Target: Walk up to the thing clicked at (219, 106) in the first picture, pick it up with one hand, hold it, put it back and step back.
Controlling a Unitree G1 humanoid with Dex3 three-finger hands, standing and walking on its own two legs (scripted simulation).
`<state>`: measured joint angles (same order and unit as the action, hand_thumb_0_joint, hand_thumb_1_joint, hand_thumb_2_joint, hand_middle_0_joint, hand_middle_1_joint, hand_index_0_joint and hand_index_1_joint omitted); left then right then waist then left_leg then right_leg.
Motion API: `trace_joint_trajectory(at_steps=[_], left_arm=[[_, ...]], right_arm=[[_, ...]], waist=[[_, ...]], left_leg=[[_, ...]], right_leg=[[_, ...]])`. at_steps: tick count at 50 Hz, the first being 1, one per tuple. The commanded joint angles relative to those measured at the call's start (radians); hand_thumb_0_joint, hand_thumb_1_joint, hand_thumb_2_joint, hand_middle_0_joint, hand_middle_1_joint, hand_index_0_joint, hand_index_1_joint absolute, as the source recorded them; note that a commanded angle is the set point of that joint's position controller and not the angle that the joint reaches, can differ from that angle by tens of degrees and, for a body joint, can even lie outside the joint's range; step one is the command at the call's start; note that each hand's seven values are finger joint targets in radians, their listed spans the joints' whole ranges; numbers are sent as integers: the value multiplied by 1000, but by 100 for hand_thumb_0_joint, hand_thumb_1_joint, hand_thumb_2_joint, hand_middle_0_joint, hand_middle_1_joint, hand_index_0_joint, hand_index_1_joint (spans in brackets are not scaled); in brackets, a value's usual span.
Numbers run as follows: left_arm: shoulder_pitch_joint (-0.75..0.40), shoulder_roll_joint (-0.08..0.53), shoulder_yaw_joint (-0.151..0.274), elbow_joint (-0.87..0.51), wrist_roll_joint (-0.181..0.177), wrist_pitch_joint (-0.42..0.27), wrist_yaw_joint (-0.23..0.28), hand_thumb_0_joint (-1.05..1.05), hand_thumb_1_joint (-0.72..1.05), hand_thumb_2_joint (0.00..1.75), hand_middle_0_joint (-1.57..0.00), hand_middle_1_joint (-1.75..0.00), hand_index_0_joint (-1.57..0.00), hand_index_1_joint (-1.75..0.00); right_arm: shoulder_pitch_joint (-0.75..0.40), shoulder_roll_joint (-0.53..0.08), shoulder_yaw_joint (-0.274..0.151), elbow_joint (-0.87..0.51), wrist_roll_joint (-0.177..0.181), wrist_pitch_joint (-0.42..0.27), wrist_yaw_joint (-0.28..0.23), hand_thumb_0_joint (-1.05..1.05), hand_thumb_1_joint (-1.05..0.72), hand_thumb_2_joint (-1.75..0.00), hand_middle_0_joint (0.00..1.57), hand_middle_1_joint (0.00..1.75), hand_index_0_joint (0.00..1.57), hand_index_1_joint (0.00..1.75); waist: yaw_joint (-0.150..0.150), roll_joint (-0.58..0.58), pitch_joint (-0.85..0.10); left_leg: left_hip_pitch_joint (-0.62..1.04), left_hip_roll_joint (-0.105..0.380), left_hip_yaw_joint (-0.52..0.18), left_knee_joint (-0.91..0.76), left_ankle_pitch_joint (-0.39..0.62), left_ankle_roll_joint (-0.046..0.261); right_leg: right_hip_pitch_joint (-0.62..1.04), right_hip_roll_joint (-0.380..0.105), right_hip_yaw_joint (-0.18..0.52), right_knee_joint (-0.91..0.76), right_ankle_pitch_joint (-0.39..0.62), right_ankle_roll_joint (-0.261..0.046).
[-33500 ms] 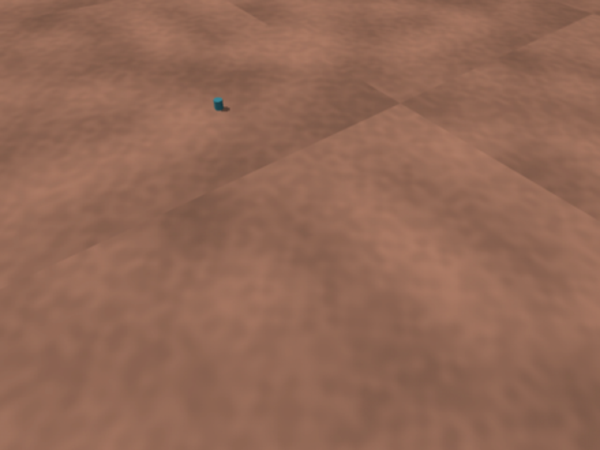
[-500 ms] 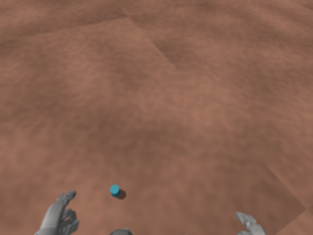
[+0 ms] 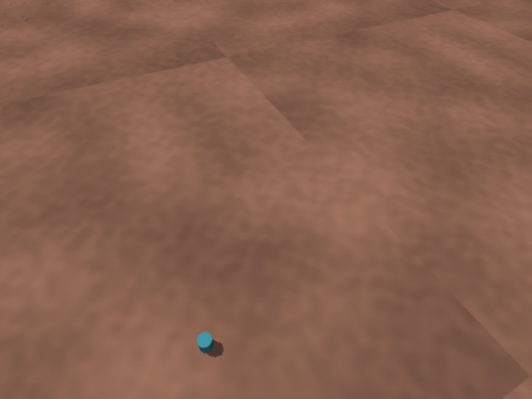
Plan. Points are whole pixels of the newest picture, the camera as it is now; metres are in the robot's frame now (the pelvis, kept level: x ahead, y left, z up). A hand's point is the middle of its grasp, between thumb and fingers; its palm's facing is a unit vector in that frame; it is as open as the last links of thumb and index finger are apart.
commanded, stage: stand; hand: left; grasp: from above
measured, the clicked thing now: (205, 342) +0.43 +0.22 -0.75
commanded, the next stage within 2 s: step back in 1.86 s
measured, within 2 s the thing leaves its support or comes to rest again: neither
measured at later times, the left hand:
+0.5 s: hand out of the picture +0.05 +0.23 -0.15, palm faces +0.02 -0.94 -0.34, open 7.4 cm
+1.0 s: hand out of the picture +0.07 +0.23 -0.15, palm faces +0.02 -0.94 -0.34, open 7.4 cm
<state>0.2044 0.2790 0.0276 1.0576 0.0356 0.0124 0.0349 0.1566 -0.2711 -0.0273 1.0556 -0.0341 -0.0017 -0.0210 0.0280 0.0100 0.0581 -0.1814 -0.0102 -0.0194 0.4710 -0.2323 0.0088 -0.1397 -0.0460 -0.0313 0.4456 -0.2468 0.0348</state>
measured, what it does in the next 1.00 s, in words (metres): stands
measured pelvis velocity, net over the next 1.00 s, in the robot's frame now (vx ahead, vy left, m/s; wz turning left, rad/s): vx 0.01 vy -0.02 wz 0.00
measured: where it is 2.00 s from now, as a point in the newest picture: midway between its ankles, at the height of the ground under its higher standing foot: outside the picture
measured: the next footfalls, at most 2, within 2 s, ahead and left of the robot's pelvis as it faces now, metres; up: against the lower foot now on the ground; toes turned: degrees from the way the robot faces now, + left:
none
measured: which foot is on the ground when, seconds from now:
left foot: down 0.00-1.00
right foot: down 0.00-1.00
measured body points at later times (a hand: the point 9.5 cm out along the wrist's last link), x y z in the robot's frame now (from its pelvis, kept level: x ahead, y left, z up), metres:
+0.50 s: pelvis -0.01 -0.01 +0.01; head -0.01 -0.02 +0.46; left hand +0.04 +0.28 -0.13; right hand +0.06 -0.30 -0.14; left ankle +0.02 +0.11 -0.74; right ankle +0.00 -0.14 -0.74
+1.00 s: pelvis +0.01 -0.02 +0.01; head +0.02 -0.02 +0.46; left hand +0.07 +0.28 -0.13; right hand +0.08 -0.31 -0.13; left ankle +0.02 +0.11 -0.74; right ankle +0.00 -0.14 -0.74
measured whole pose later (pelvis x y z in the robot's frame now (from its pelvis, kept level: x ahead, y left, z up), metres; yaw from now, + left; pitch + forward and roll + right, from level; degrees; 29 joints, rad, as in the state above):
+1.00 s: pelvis +0.01 -0.02 +0.01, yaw +0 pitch -3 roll +0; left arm 0.11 0.31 0.03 1.17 0.02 -0.01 0.02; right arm 0.12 -0.32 0.00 1.14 -0.02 0.00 -0.01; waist 0.01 0.02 0.06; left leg -0.11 0.02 -0.03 0.34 -0.18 -0.02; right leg -0.07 -0.02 -0.04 0.32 -0.20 0.01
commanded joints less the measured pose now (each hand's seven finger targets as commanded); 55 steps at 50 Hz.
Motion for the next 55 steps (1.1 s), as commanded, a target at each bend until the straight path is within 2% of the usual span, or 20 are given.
trace_joint_trajectory(at_steps=[1, 2, 12, 21, 29, 33, 42, 45, 49, 55], left_arm=[[-41, 187, 41, -29, -2, -28, 10, 0, 90, 90, -20, -30, -20, -30], [-38, 188, 39, -18, -2, -27, 8, 0, 90, 90, -20, -30, -20, -30], [-72, 208, 38, 24, -6, -32, 4, 0, 90, 90, -20, -30, -20, -30], [-98, 228, 40, 40, -9, -33, 0, 0, 90, 90, -20, -30, -20, -30], [-98, 230, 38, 56, -11, -32, -6, 0, 90, 90, -20, -30, -20, -30], [-103, 234, 38, 57, -12, -34, -8, 0, 90, 90, -20, -30, -20, -30], [-113, 228, 38, 55, -17, -38, -7, 0, 90, 90, -20, -30, -20, -30], [-120, 232, 41, 55, -20, -37, -8, 0, 90, 90, -20, -30, -20, -30], [-121, 228, 40, 54, -21, -35, -9, 0, 90, 90, -20, -30, -20, -30], [-124, 233, 40, 53, -20, -34, -12, 0, 90, 90, -20, -30, -20, -30]], right_arm=[[-39, -201, -42, -39, 8, -23, -13, 0, -90, -90, 20, 30, 20, 30], [-46, -201, -41, -34, 9, -21, -12, 0, -90, -90, 20, 30, 20, 30], [-60, -207, -33, 4, 10, -20, -6, 0, -90, -90, 20, 30, 20, 30], [-58, -216, -25, 21, 12, -19, -4, 0, -90, -90, 20, 30, 20, 30], [-64, -233, -22, 27, 14, -18, -2, 0, -90, -90, 20, 30, 20, 30], [-63, -230, -18, 32, 16, -17, -1, 0, -90, -90, 20, 30, 20, 30], [-72, -237, -15, 29, 16, -22, -4, 0, -90, -90, 20, 30, 20, 30], [-57, -240, -12, 36, 15, -22, -5, 0, -90, -90, 20, 30, 20, 30], [-68, -243, -12, 33, 17, -24, -6, 0, -90, -90, 20, 30, 20, 30], [-77, -252, -11, 32, 17, -26, -7, 0, -90, -90, 20, 30, 20, 30]], waist=[[-14, 2, -24], [-12, 11, -10], [-14, -3, -16], [-15, -8, -21], [-18, 0, -21], [-16, -4, -19], [-20, -10, -71], [-23, -2, -68], [-19, 4, -75], [-20, 2, -68]], left_leg=[[13, 99, -112, -148, 73, 21], [7, 97, -115, -160, 35, 18], [27, 101, -105, -182, 71, 16], [30, 110, -107, -192, 82, 12], [29, 113, -105, -189, 47, 13], [30, 110, -102, -187, 70, 8], [82, 124, -93, -165, 209, 14], [70, 125, -87, -170, 213, 14], [83, 131, -89, -170, 253, 11], [85, 130, -86, -175, 260, 7]], right_leg=[[9, -63, 70, -114, 76, -39], [6, -59, 67, -119, 58, -37], [29, -75, 76, -164, 85, -37], [39, -80, 82, -180, 68, -41], [35, -79, 85, -186, 49, -42], [32, -77, 85, -191, 45, -41], [65, -85, 83, -180, 191, -43], [82, -88, 84, -175, 216, -43], [83, -84, 77, -171, 225, -43], [77, -83, 77, -175, 226, -41]])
